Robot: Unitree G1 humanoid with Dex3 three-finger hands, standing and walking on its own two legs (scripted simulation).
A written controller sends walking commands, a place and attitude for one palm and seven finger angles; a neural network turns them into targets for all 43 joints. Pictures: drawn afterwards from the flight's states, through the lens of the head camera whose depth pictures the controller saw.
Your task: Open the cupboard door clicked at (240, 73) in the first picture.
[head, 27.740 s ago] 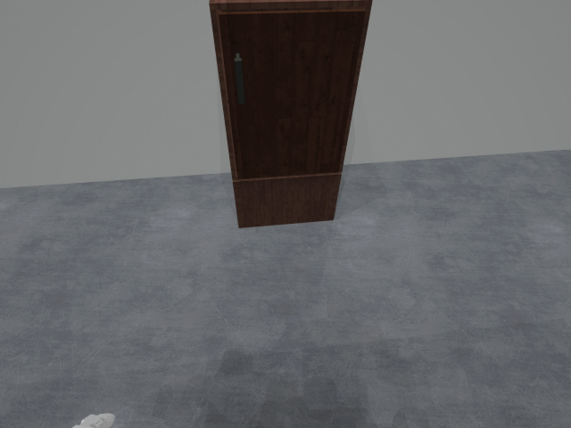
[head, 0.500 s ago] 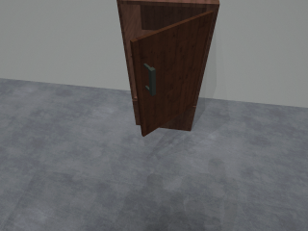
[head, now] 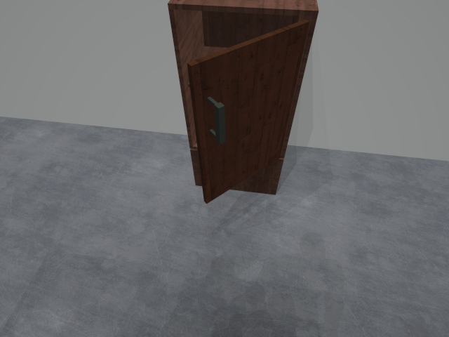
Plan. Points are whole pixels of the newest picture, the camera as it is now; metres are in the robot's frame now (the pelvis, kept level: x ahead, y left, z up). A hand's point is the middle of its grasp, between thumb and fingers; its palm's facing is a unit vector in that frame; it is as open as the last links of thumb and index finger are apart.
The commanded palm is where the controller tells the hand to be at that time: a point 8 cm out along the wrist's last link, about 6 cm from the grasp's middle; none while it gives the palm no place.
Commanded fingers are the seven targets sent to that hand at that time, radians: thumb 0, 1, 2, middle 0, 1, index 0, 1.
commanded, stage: look to check the result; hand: left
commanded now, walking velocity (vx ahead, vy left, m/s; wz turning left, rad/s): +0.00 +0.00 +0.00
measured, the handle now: (215, 120) +0.66 +0.06 -0.02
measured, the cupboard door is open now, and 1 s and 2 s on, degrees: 46 46 46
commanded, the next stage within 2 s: walk to a spot facing it in 0.48 s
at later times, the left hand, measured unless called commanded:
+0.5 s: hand out of the picture +0.05 +0.18 -0.17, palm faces +0.02 -0.97 -0.23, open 7.4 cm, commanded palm none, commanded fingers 0.00 0.90 0.90 -0.20 -0.30 -0.20 -0.30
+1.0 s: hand out of the picture +0.09 +0.17 -0.18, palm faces -0.11 -0.96 -0.25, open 7.4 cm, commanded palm none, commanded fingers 0.00 0.90 0.90 -0.20 -0.30 -0.20 -0.30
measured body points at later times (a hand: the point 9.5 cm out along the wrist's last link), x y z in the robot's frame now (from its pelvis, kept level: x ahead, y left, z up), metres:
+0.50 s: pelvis +0.02 -0.01 +0.00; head +0.04 -0.02 +0.45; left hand +0.05 +0.23 -0.15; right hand +0.03 -0.25 -0.16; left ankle +0.02 +0.11 -0.74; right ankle +0.01 -0.10 -0.74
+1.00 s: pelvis +0.01 -0.02 -0.02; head +0.05 -0.05 +0.43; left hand +0.10 +0.22 -0.16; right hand +0.01 -0.27 -0.18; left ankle +0.02 +0.11 -0.74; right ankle +0.00 -0.10 -0.74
